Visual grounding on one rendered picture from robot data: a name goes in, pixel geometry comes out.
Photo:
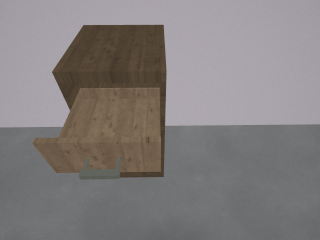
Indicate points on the cabinet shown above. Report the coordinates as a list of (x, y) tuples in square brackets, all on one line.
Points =
[(116, 56)]

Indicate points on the handle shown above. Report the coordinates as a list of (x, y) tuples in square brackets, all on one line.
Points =
[(97, 174)]

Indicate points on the drawer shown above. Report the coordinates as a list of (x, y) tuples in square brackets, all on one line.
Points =
[(105, 124)]

